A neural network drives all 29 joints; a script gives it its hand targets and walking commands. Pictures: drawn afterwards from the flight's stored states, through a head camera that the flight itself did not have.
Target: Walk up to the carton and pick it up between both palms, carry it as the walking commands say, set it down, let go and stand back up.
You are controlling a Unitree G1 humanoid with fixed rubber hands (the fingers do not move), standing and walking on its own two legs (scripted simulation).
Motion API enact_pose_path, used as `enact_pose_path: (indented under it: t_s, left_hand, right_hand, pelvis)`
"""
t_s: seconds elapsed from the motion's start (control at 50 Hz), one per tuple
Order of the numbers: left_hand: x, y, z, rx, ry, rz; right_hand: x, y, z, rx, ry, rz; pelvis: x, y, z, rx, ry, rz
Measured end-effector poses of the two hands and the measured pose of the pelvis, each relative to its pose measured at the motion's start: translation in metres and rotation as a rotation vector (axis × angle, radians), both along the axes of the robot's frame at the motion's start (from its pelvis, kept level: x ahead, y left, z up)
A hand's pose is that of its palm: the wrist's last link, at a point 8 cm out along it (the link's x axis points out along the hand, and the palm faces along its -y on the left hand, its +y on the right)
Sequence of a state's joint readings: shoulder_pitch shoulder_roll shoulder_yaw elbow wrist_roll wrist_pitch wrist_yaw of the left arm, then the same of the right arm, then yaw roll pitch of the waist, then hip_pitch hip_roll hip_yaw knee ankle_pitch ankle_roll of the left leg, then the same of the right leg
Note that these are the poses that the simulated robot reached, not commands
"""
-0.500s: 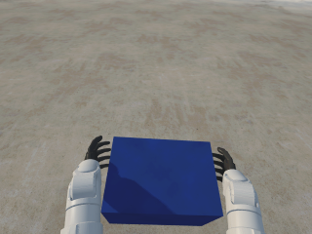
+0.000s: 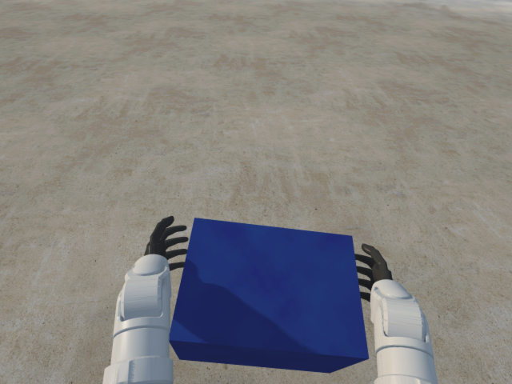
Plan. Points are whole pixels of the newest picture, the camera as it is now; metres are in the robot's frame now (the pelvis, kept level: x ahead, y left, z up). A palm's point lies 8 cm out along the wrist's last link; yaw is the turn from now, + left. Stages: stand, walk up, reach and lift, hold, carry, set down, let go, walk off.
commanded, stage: reach and lift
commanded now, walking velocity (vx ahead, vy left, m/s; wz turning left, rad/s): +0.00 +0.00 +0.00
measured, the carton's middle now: (264, 298) +0.29 +0.00 -0.03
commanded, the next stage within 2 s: hold in 0.78 s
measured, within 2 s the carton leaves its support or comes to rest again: neither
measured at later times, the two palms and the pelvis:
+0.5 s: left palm (155, 262) +0.29 +0.18 +0.07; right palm (377, 294) +0.28 -0.18 +0.04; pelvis +0.00 +0.00 +0.00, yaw +1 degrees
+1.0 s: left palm (152, 259) +0.29 +0.18 +0.08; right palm (375, 294) +0.27 -0.18 +0.04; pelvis +0.00 +0.00 +0.00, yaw +1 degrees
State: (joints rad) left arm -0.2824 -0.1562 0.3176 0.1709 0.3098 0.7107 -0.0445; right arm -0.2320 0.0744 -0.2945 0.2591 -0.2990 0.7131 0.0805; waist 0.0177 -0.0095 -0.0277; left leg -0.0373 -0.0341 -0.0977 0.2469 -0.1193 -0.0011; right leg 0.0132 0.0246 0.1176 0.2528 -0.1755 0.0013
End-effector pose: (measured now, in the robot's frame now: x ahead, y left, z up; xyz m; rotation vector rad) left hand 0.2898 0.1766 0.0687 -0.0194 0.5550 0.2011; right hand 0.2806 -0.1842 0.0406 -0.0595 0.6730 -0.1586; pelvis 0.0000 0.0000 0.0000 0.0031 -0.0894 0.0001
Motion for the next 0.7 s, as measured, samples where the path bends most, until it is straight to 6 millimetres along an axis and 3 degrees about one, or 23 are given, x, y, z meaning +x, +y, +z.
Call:
enact_pose_path:
  t_s: [0.7]
  left_hand:
    - [-0.0024,0.0042,0.0048,-0.004,-0.035,0.008]
  right_hand:
    - [-0.0066,0.0064,-0.0049,0.001,0.022,0.000]
  pelvis:
    - [-0.0031,-0.0029,0.0000,-0.004,0.002,0.011]
